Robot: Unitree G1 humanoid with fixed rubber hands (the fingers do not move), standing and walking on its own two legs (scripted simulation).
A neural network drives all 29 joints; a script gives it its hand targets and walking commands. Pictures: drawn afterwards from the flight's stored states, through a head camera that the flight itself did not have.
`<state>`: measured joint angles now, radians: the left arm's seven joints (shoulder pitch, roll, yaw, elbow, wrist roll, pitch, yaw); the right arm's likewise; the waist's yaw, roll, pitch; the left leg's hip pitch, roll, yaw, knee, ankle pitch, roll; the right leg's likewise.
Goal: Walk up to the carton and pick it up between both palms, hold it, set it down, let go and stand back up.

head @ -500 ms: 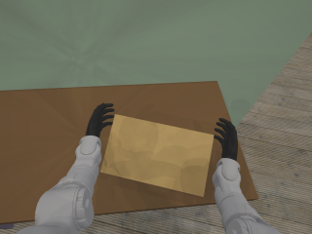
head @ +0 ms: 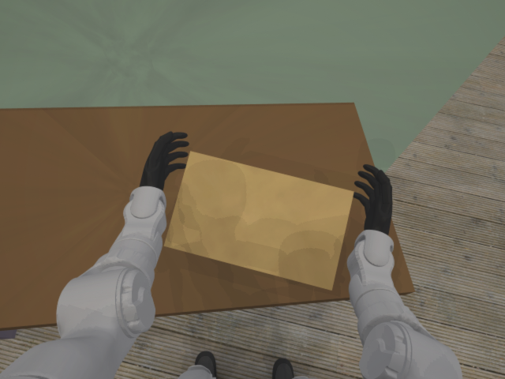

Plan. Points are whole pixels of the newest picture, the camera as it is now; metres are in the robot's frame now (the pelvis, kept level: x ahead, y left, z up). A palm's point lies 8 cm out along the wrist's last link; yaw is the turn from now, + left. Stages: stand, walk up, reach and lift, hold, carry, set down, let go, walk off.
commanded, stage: set down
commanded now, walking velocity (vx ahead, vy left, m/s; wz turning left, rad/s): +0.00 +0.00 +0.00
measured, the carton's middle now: (259, 219) +0.39 -0.02 -0.10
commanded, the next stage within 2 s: none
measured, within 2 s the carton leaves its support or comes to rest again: rests again in 1.92 s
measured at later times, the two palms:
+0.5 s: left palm (162, 172) +0.44 +0.16 -0.02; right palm (373, 214) +0.37 -0.20 -0.02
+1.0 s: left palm (166, 170) +0.46 +0.16 -0.03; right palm (371, 212) +0.37 -0.21 -0.03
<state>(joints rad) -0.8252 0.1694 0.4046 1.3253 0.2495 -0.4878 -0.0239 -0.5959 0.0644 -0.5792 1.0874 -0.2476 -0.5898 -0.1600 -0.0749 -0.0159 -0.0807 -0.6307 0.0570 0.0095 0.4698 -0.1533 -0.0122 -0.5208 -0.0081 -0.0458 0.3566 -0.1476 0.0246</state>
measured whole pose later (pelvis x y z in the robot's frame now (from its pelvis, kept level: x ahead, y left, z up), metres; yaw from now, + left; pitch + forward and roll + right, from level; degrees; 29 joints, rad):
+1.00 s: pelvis +0.01 +0.00 -0.02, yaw -2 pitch +25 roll -4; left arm -0.92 0.20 0.44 1.41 0.27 -0.59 -0.03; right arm -0.69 0.00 -0.54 1.22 -0.18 -0.70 -0.16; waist -0.08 0.00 -0.13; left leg -0.86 0.08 0.00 0.67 -0.25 -0.01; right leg -0.74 0.01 -0.05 0.53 -0.23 0.03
